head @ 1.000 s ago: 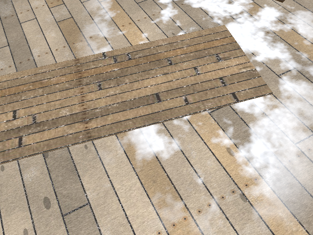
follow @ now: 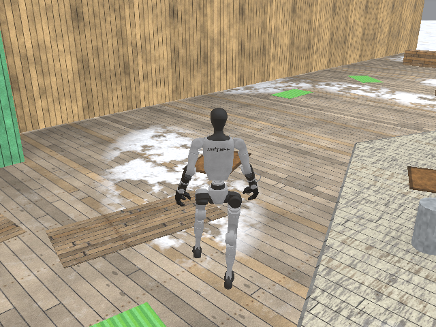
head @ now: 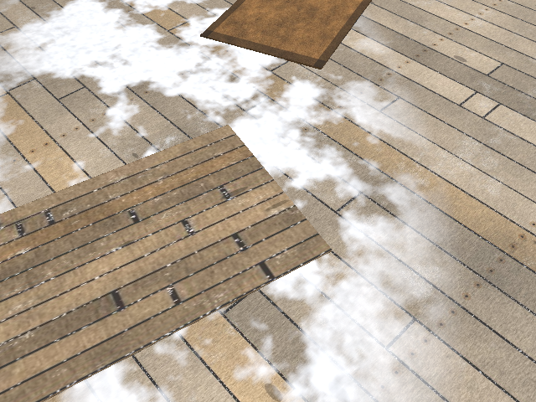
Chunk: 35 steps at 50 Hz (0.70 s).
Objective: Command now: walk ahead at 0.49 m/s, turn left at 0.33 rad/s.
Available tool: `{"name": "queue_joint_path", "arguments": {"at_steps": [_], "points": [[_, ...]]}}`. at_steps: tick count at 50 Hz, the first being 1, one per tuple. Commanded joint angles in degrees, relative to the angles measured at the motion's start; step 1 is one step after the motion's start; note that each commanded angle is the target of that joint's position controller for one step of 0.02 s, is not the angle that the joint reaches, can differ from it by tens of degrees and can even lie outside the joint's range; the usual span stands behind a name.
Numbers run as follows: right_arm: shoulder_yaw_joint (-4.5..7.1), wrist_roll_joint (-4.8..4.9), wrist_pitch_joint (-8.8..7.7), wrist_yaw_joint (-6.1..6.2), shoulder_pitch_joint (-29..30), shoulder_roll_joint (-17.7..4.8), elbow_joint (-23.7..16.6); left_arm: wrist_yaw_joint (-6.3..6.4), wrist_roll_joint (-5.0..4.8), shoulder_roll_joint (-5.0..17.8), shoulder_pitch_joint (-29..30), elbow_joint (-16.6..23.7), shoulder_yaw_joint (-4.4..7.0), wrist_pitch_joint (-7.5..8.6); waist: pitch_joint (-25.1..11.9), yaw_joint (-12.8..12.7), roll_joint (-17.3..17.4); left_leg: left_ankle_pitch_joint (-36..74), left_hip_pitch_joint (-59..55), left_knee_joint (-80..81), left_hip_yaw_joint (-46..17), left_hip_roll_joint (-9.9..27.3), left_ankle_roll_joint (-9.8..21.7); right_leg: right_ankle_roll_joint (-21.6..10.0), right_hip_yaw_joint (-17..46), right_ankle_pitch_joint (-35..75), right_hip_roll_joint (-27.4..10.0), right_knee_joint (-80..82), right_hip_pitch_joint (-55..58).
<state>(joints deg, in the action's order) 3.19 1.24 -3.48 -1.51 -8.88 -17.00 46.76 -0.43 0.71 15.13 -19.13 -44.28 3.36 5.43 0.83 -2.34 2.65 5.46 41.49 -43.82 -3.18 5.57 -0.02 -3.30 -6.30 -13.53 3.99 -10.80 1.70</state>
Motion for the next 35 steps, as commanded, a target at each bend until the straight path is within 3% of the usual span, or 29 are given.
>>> {"name": "queue_joint_path", "arguments": {"at_steps": [1,4,6,7,8,9,10,11,12,13,14,15,16,18,21,23,26,29,31,32,33,34,35], "points": [[-0.24,-0.08,-0.94,-1.08,6.7,-1.8,-5.5,0.77,-0.49,9.0,0.8,2.2,2.35,0.75,5.8,-1.2,-4.1,4.9,-2.3,7.0,1.6,-0.9,1.0,-6.0,1.1,16.9,-16.5,6.2,-5.1],[-0.44,-0.18,-1.19,-2.41,9.8,-1.8,-8.2,1.18,-1.03,9.6,-1.0,0.7,2.72,-0.76,5.7,-2.0,-3.9,-1.0,0.5,10.6,3.6,-2.2,2.9,-5.3,-0.5,26.0,-18.6,1.7,3.7],[0.17,-0.15,-1.07,-2.98,8.6,-3.2,-9.4,1.82,-1.07,11.1,-0.3,0.8,3.09,-1.92,2.8,-0.2,-6.2,-7.7,-3.2,10.8,7.1,-5.2,4.8,-4.0,-2.0,45.9,-19.0,-5.3,7.4],[0.87,-0.13,-0.79,-2.97,6.1,-4.5,-9.5,2.28,-1.04,12.0,-0.1,1.1,3.28,-2.52,-0.1,1.3,-7.9,-11.3,-7.2,10.0,9.0,-7.3,6.0,-3.2,-2.6,57.0,-18.8,-10.9,8.7],[2.01,-0.05,-0.53,-2.73,0.3,-6.8,-8.7,2.65,-0.88,12.5,0.2,1.3,3.30,-3.14,-3.9,4.5,-8.7,-13.6,-14.7,9.7,10.0,-9.5,7.4,-2.3,-3.3,63.5,-18.1,-19.7,7.8],[3.64,0.06,-0.37,-1.97,-8.5,-9.8,-7.1,3.03,-1.08,12.6,1.3,1.8,3.06,-3.32,-8.6,9.7,-7.3,-10.4,-29.3,13.2,8.3,-10.5,9.9,-0.4,-4.5,59.9,-16.2,-32.7,0.7],[5.33,0.05,0.41,-0.76,-16.1,-15.8,-6.4,2.97,0.55,9.2,-2.3,3.3,1.69,-2.34,-16.1,10.3,2.9,-7.6,-50.4,10.8,-9.5,1.4,15.6,2.2,-4.3,31.8,-11.9,-52.6,-17.3],[5.11,0.73,-0.01,-0.79,-14.7,-16.3,-7.4,1.47,0.63,3.2,-5.8,4.9,-0.58,-0.28,-23.9,5.9,11.3,-21.0,-66.4,20.5,-43.1,13.6,27.2,5.5,5.6,-19.2,1.2,-70.9,-39.0],[3.92,0.11,-0.13,-0.63,-15.8,-11.8,-7.5,0.35,-1.96,8.8,1.5,5.8,0.67,1.83,-22.8,10.2,4.2,-26.1,-66.4,25.5,-42.4,12.3,23.9,3.7,14.5,-17.4,-2.0,-73.5,-45.7],[3.37,-0.13,-0.38,-0.35,-13.1,-9.7,-7.7,-0.11,-3.42,9.6,6.4,7.8,0.65,2.79,-14.3,9.7,1.1,-24.6,-59.2,26.4,-33.9,10.5,20.8,2.4,13.7,-12.7,-4.9,-69.8,-48.2],[2.91,-0.14,-0.59,-0.34,-9.3,-8.6,-8.4,0.16,-2.42,8.7,7.8,8.2,0.38,3.22,-7.9,6.7,-4.7,-18.1,-49.1,27.2,-28.1,8.4,19.2,2.2,12.9,-9.5,-7.2,-63.7,-46.5],[2.47,-0.34,-0.72,-0.13,-6.2,-7.0,-9.2,0.57,-0.81,9.1,7.9,8.0,0.88,2.98,-5.1,4.5,-4.9,-11.5,-41.8,28.1,-23.7,6.4,18.4,2.7,12.6,-7.6,-8.9,-58.5,-42.7],[2.18,-1.01,-0.66,0.13,-4.5,-6.6,-10.3,0.54,-0.32,9.2,6.7,8.0,1.10,2.37,-3.7,2.7,-3.0,-7.0,-36.4,29.4,-21.5,4.9,18.5,3.4,12.5,-6.7,-9.5,-57.0,-38.9],[2.36,-0.85,-0.62,0.60,-3.4,-7.0,-10.6,0.62,0.17,8.0,4.6,7.8,0.93,1.15,-2.6,1.0,-1.7,-1.3,-30.5,30.8,-17.7,3.6,18.8,5.3,11.1,-5.9,-10.1,-51.9,-36.5],[3.06,-0.40,-0.46,1.60,-4.6,-9.3,-10.0,0.86,0.52,5.5,9.5,9.3,-0.22,0.37,-0.8,2.3,-1.1,0.7,-23.9,31.2,-11.7,0.2,16.8,7.7,8.8,3.4,-8.9,-39.3,-34.0],[3.24,0.07,0.06,2.04,-6.1,-9.7,-9.4,0.62,0.31,4.4,14.2,10.1,-0.73,0.63,-0.9,4.5,0.4,-3.6,-22.3,29.9,-9.6,-2.4,14.2,8.1,8.2,13.3,-6.6,-29.4,-30.3],[3.31,0.37,0.85,2.27,-9.7,-9.7,-8.3,0.00,-0.94,5.7,18.6,11.2,-0.33,1.17,-1.6,6.7,2.0,-9.9,-25.0,27.4,-13.1,-1.4,12.5,8.1,9.0,18.1,-4.2,-21.7,-27.3],[3.27,0.38,1.25,2.42,-10.3,-9.0,-8.2,-0.46,-1.38,8.2,17.6,11.2,0.93,1.79,-2.1,5.2,3.8,-13.8,-30.4,22.0,-19.3,1.1,10.7,6.0,11.2,12.9,-4.3,-18.1,-25.6],[2.86,0.05,1.35,2.31,-9.1,-7.4,-8.9,-0.26,-1.26,9.7,11.0,9.6,2.14,2.30,-3.9,1.1,4.5,-12.2,-29.9,15.8,-19.7,-0.4,8.5,3.2,10.1,10.5,-4.6,-15.2,-16.5],[1.70,-0.42,1.10,2.03,-9.2,-4.2,-9.6,0.15,-0.26,12.0,4.3,9.1,3.02,2.63,-9.8,-2.2,1.4,-14.3,-26.2,3.9,-16.4,-3.5,6.4,0.0,15.3,7.8,-10.8,-15.8,-4.9],[0.34,-0.26,0.62,2.05,-15.5,0.3,-11.0,0.47,0.97,16.9,-2.1,8.3,4.11,2.25,-18.1,-1.1,-12.4,-33.0,-10.3,-15.8,-8.3,-11.4,2.3,-7.5,36.2,0.2,-24.2,-13.2,14.6],[0.43,1.22,0.31,2.04,-17.9,-3.0,-11.6,-0.15,-0.24,16.2,-4.7,6.4,4.27,1.55,-19.3,-0.6,-22.4,-40.2,2.5,-28.0,-6.3,-9.4,1.1,-12.1,55.5,-16.7,-30.1,-7.5,17.8],[1.74,1.41,0.62,2.22,-13.7,-8.0,-10.8,-0.04,-0.60,11.0,-1.5,7.7,2.97,1.30,-11.5,-2.3,-13.7,-34.6,5.4,-32.5,-7.4,-6.3,0.6,-9.7,48.8,-22.1,-27.2,-5.7,11.8]]}}
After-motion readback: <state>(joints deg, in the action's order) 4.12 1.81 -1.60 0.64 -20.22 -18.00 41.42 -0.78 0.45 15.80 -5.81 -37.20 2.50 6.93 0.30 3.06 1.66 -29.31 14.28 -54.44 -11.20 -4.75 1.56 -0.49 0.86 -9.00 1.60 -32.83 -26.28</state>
